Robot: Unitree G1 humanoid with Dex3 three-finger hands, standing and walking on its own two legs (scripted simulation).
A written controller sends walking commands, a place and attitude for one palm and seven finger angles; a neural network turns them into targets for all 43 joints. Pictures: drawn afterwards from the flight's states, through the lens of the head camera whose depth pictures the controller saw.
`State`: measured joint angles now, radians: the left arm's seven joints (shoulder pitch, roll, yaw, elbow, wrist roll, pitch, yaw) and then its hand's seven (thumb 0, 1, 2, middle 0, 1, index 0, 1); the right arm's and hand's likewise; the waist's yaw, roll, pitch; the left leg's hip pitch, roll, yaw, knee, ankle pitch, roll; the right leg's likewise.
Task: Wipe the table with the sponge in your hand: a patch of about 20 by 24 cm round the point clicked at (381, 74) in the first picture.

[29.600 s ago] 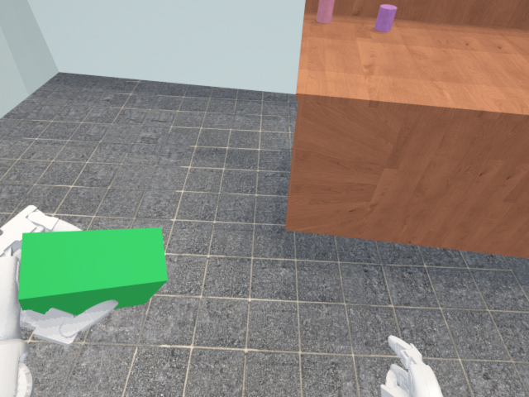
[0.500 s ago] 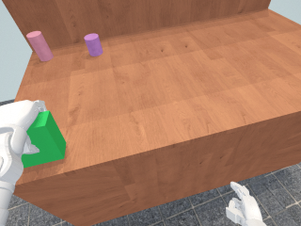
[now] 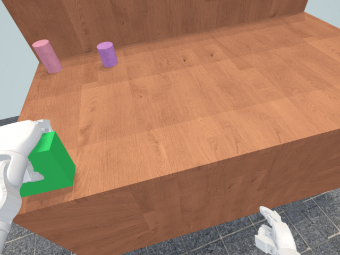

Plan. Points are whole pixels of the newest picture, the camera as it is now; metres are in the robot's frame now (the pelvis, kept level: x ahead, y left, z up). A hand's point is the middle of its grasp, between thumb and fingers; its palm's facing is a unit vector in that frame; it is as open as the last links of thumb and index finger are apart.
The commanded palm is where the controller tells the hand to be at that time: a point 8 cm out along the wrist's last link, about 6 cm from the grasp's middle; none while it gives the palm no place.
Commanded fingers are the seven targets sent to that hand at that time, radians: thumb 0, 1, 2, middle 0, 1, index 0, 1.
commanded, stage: move the sponge above the wiping area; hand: left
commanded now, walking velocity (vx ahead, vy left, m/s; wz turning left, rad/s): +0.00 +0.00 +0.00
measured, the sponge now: (41, 171) +0.25 +0.36 +0.07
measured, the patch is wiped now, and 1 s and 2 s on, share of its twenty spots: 0.00 0.00 0.00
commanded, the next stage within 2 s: none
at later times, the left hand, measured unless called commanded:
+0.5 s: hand (41, 139) +0.29 +0.35 +0.14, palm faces -0.05 +0.00 -1.00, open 10.3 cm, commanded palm +0.26 +0.36 +0.21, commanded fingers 0.00 0.10 1.30 -1.20 -1.60 -1.20 -1.60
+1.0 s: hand (48, 133) +0.30 +0.33 +0.15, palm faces +0.02 +0.01 -1.00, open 10.3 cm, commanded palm +0.26 +0.34 +0.21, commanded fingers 0.00 0.10 1.30 -1.20 -1.60 -1.20 -1.60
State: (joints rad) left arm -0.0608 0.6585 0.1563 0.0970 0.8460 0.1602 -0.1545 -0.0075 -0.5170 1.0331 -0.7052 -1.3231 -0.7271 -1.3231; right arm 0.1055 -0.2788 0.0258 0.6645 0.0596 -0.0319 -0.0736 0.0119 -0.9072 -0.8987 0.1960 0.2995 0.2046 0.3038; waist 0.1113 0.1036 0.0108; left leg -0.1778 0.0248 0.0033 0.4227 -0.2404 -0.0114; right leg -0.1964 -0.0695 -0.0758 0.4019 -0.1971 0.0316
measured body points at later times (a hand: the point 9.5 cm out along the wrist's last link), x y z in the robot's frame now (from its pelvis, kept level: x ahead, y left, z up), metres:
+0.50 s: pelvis +0.00 +0.00 +0.00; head +0.02 -0.04 +0.45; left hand +0.29 +0.34 +0.19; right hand +0.20 -0.24 -0.11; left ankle -0.01 +0.13 -0.74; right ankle +0.01 -0.14 -0.74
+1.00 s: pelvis +0.00 -0.01 +0.00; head +0.02 -0.04 +0.45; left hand +0.30 +0.32 +0.20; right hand +0.23 -0.21 -0.09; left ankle -0.01 +0.13 -0.74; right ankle +0.01 -0.14 -0.74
